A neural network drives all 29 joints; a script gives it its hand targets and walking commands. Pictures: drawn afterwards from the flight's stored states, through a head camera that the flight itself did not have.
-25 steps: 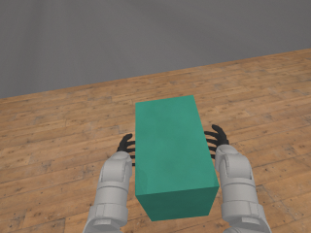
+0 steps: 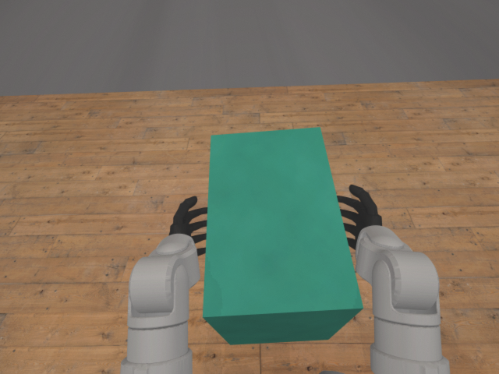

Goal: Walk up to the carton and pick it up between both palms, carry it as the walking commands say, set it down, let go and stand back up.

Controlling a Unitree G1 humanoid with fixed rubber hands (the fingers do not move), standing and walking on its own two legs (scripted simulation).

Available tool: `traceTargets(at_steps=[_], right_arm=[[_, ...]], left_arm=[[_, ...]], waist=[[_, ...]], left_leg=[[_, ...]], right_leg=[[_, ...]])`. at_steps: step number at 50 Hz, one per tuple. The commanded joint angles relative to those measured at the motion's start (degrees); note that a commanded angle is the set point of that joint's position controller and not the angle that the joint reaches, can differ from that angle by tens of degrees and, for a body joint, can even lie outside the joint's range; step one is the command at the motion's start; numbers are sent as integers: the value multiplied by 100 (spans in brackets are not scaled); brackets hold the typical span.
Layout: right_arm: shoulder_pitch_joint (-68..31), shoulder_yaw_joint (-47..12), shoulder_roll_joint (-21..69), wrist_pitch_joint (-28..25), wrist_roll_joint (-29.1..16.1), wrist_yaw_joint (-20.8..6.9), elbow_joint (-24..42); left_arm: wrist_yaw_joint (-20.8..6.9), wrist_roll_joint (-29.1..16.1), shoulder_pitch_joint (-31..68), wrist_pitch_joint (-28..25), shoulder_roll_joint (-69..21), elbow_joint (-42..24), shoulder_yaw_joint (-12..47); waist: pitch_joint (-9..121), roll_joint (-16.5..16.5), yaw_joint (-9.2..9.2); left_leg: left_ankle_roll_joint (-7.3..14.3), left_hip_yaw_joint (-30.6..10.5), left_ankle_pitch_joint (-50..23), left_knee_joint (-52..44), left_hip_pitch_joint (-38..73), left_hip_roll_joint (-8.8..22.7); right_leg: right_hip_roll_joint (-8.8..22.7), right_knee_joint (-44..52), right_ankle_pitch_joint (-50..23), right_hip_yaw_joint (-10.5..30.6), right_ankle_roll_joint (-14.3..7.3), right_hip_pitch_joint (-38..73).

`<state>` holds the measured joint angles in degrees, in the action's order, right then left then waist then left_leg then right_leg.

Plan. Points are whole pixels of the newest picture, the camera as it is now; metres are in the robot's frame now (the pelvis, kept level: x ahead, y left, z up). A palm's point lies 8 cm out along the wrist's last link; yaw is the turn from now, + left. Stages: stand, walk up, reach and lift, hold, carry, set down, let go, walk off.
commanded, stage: carry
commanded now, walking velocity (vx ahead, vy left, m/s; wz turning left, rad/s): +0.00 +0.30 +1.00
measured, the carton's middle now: (272, 242) +0.32 +0.00 +0.03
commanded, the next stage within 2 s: none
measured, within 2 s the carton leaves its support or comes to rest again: neither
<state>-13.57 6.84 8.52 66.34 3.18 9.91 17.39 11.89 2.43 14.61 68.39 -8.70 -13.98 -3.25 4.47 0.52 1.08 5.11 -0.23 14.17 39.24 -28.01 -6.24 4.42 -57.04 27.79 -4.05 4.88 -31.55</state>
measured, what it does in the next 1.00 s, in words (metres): steps to the left, turning left: right foot, then left foot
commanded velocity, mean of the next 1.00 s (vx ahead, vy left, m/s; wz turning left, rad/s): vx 0.00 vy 0.05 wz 0.18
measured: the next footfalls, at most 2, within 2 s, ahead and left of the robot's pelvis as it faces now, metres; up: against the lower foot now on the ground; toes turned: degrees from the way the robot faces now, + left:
right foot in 0.06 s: +0.03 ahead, -0.12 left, +0.00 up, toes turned -5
left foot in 0.34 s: +0.05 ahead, +0.30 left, +0.00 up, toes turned +20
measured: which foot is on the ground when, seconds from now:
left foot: down 0.00-0.06, up 0.08-0.32, down 0.34-0.64, up 0.66-0.84, down 0.86-1.00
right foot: up 0.00-0.04, down 0.06-0.32, up 0.34-0.58, down 0.60-1.00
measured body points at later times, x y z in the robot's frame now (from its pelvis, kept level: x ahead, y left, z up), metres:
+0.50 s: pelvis -0.05 +0.13 -0.01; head -0.06 +0.13 +0.44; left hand +0.16 +0.35 +0.05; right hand +0.26 +0.10 +0.07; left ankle +0.01 +0.29 -0.71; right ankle -0.03 +0.02 -0.67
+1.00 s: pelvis -0.10 +0.17 +0.01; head -0.15 +0.15 +0.46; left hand +0.08 +0.40 +0.10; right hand +0.20 +0.16 +0.11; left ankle -0.08 +0.30 -0.71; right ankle -0.04 +0.06 -0.71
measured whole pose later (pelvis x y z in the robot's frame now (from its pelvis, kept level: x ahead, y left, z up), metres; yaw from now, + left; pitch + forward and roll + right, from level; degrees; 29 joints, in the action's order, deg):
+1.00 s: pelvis -0.10 +0.17 +0.01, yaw +23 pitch +1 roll -1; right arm -10.7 3.7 8.0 67.6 1.8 10.7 13.8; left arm 12.1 2.4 7.3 69.6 -7.5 -15.2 -1.8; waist 9.6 0.5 0.1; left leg 1.0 -0.3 11.2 34.5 -25.0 -0.4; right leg 5.1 -38.1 23.9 -8.4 1.1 -20.8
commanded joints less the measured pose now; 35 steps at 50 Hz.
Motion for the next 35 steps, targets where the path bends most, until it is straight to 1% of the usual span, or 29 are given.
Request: traceTargets(at_steps=[1, 2, 3, 4, 5, 6, 7, 8, 10, 11, 13, 14, 15, 16, 17, 18, 19, 20, 21, 22, 26, 28, 29, 30, 31, 32, 33, 34, 35], right_arm=[[-2077, -3355, 5060, -11, -1698, -471, 1082], [-1992, -3446, 5145, 24, -1726, -468, 1036], [-2260, -3538, 5122, 50, -1759, -484, 1223], [-2437, -3489, 5103, 75, -1823, -526, 1147], [-2560, -3573, 5161, 55, -1905, -564, 1120], [-2686, -3697, 5154, 60, -1962, -594, 1122], [-2775, -3741, 5080, 85, -2012, -610, 1103], [-2711, -3763, 5083, 103, -2039, -621, 1055], [-2438, -3691, 5101, 135, -1997, -619, 908], [-2370, -3682, 5117, 140, -1996, -616, 923], [-2243, -3618, 5016, 178, -1946, -591, 884], [-2054, -3540, 4954, 194, -1907, -573, 776], [-1953, -3492, 4971, 210, -1874, -564, 673], [-2015, -3436, 4944, 185, -1848, -560, 646], [-1867, -3313, 4806, 142, -1775, -538, 619], [-1821, -3312, 4902, 107, -1778, -523, 601], [-2093, -3456, 5020, 102, -1779, -529, 781], [-1921, -3421, 5111, 137, -1758, -551, 618], [-1973, -3419, 5233, 47, -1754, -611, 741], [-1963, -3353, 5413, -42, -1764, -664, 723], [-2138, -3430, 5810, -361, -1837, -682, 1078], [-2060, -3491, 5711, -417, -1832, -641, 1187], [-2021, -3561, 5635, -417, -1827, -612, 1204], [-1883, -3574, 5567, -379, -1765, -597, 1119], [-1884, -3596, 5496, -329, -1694, -583, 1101], [-2116, -3615, 5396, -298, -1690, -594, 1170], [-2266, -3637, 5415, -283, -1741, -599, 1168], [-2107, -3621, 5415, -242, -1730, -591, 976], [-2068, -3628, 5392, -202, -1693, -575, 868]], left_arm=[[-457, -1507, 2046, -401, -5246, -1446, 3057], [-454, -1444, 1991, -415, -5154, -1380, 2947], [-452, -1413, 1905, -420, -5150, -1347, 2863], [-442, -1351, 1849, -428, -5230, -1325, 2873], [-446, -1278, 1907, -479, -5187, -1378, 2784], [-431, -1200, 1895, -479, -5173, -1271, 2704], [-421, -1103, 1819, -464, -5094, -1088, 2602], [-432, -1078, 1750, -450, -5017, -1066, 2587], [-439, -1093, 1638, -435, -4885, -1159, 2560], [-459, -1102, 1627, -425, -4863, -1201, 2542], [-493, -1049, 1358, -371, -4823, -1030, 2490], [-504, -1068, 1402, -345, -4817, -991, 2503], [-519, -1060, 1401, -308, -4745, -925, 2497], [-542, -1102, 1436, -293, -4776, -948, 2564], [-570, -1189, 1408, -265, -4809, -983, 2654], [-589, -1326, 1579, -292, -4890, -1040, 2787], [-632, -1485, 1791, -310, -5035, -1132, 2962], [-644, -1441, 1813, -321, -5102, -977, 3024], [-676, -1510, 1971, -378, -5301, -1114, 3156], [-716, -1665, 2398, -434, -5413, -1437, 3338], [-758, -1952, 2983, -700, -5568, -2213, 3509], [-755, -1897, 2730, -739, -5488, -2165, 3401], [-753, -1824, 2504, -724, -5440, -2004, 3323], [-764, -1750, 2401, -715, -5300, -1925, 3217], [-775, -1684, 2331, -685, -5216, -1804, 3112], [-770, -1680, 2273, -676, -5265, -1773, 3122], [-763, -1618, 2307, -655, -5237, -1776, 3078], [-760, -1566, 2193, -608, -5134, -1663, 3037], [-764, -1518, 2133, -567, -5056, -1538, 2981]], waist=[[2387, 834, 93], [2755, -1050, 55], [2785, -2428, -30], [2206, -1767, -50], [2169, -1152, -71], [1891, -659, -114], [1691, -641, -174], [1581, -708, -225], [1532, -1294, -209], [1452, -1684, -204], [1504, -2206, -139], [1758, -1939, -237], [1859, -954, -313], [1721, 557, -219], [1770, 1781, -90], [1883, 1505, -31], [2042, 1048, -52], [2101, 1011, -89], [2179, 1292, -122], [2295, 1643, -148], [2740, 1421, -156], [2872, 1446, -74], [2916, 1265, -38], [2702, 176, -12], [2214, -1354, -8], [1864, -1271, -29], [1758, -735, -51], [1750, -454, -68], [1707, -485, -84]], left_leg=[[-566, -1357, -988, -1183, -1475, 571], [-541, -527, 739, 496, -2005, 241], [-775, 1, 1861, 2300, -2534, 607], [-857, -217, 1598, 3146, -2757, 1182], [-851, -342, 1280, 3636, -2546, 1262], [-844, -295, 953, 3536, -2522, 1345], [-840, -167, 812, 3174, -2232, 1360], [-830, -13, 758, 2867, -1800, 1385], [-779, 447, 715, 1914, -944, 1280], [-718, 611, 734, 1234, -319, 1162], [-743, 951, 648, 286, 480, 832], [-731, 1004, 396, -539, 1077, 609], [-687, 597, 53, -1202, 1469, 406], [-329, -1229, -2601, -1332, 2007, 1498], [205, -2818, -4776, -1212, 2186, 2395], [356, -2668, -5063, -1144, 1923, 2444], [451, -2363, -4429, -1187, 1810, 2336], [376, -1927, -2927, -1354, 1592, 2066], [306, -1677, -2196, -1480, 1632, 1886], [298, -1706, -1371, -1695, 1464, 1820], [113, -1718, -456, -2112, 1315, 1912], [-245, -1352, 227, -2251, 945, 1662], [-565, -1010, 423, -2133, 532, 1366], [-789, -534, 553, -1322, -228, 973], [-848, 49, 706, 1, -915, 488], [-724, 13, 791, 765, -854, 936], [-643, -116, 723, 1274, -677, 901], [-592, -103, 635, 1353, -616, 893], [-557, -27, 575, 1251, -511, 925]], right_leg=[[-8, 3148, -944, -30, -572, 3892], [1631, 3559, -1349, 1227, -849, 4667], [3777, 3489, -2682, 2437, -1350, 4436], [3827, 3455, -3547, 1986, -1506, 4033], [3538, 3334, -3831, 1436, -1480, 3758], [3159, 3245, -3943, 944, -1256, 3457], [2941, 3054, -4048, 542, -1051, 3159], [2778, 2907, -4100, 133, -891, 2861], [2507, 2737, -3999, -638, -649, 2315], [2238, 2680, -3685, -965, -482, 1883], [2013, 2215, -3094, -1045, -254, 1665], [1730, 1400, -2967, -1210, -77, 1656], [1283, 451, -2261, -1209, 92, 1348], [690, -575, 739, -1092, 359, 75], [290, -1389, 1951, -663, 466, -779], [375, -1673, 2097, -86, 382, -543], [254, -1422, 1904, 13, 303, -295], [213, -1095, 1313, -85, 256, -240], [67, -813, 880, -212, 150, -248], [-48, -656, 652, -190, 55, -37], [-308, 934, 18, -65, -276, 1041], [-402, 2506, -516, -278, -495, 2141], [-254, 3303, -556, -223, -643, 2982], [635, 3932, -33, 862, -762, 3456], [1818, 4284, 263, 2372, -1055, 3181], [2208, 4198, -143, 2096, -1393, 2411], [2089, 4136, -534, 1797, -1442, 1985], [1878, 3919, -1362, 1410, -1342, 2077], [1672, 3681, -1825, 1028, -1227, 2110]])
